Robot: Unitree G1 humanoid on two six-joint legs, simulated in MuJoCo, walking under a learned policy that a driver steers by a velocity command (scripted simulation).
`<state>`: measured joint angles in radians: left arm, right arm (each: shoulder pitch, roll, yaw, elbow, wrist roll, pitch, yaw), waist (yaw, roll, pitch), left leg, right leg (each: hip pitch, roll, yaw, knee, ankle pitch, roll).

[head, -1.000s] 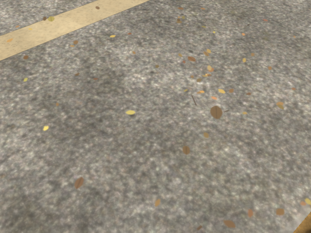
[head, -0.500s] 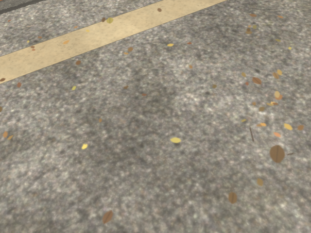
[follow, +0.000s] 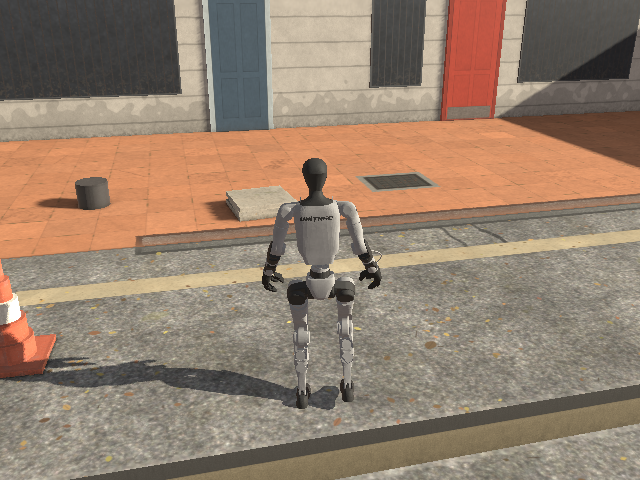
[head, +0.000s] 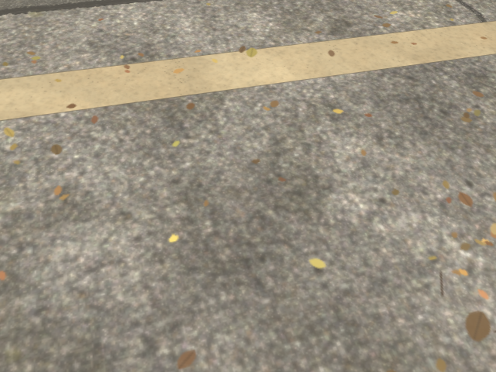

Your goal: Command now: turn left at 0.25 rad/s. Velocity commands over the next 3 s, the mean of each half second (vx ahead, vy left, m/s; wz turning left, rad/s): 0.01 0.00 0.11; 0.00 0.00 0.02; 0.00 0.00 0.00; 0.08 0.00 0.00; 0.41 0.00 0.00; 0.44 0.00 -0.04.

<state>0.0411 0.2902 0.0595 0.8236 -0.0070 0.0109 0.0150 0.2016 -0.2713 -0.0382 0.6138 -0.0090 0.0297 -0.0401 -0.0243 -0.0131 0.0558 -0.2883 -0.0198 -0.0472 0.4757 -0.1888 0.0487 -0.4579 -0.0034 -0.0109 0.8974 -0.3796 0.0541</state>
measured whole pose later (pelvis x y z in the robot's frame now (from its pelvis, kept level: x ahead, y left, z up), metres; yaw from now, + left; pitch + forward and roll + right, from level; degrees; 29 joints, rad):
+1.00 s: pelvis +0.02 -0.04 +0.00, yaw +1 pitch +0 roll +0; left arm 0.16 0.25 -0.04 1.05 0.01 -0.03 0.00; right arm 0.18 -0.27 -0.01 1.09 -0.01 0.02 -0.05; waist 0.01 0.01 0.02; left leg -0.20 0.00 -0.07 0.37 -0.16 -0.02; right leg -0.15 0.03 -0.03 0.36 -0.20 -0.04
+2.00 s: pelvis +0.06 -0.03 +0.01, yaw +1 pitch +1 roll +0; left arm 0.36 0.23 0.03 1.08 -0.02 -0.05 0.03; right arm 0.27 -0.24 -0.02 1.12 0.02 -0.05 -0.02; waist 0.03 -0.02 -0.04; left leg -0.35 0.02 0.03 0.82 -0.45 0.05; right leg -0.09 0.01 -0.01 0.31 -0.25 -0.05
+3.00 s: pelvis +0.58 +0.01 +0.00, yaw +0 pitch +1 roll -2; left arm 0.35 0.24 0.06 0.98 -0.01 -0.07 0.00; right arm 0.06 -0.25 -0.05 0.84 0.00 -0.09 0.00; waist 0.08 0.04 0.02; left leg -0.64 0.10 -0.05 0.60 0.07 -0.01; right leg -0.05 0.06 -0.05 0.27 -0.25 -0.04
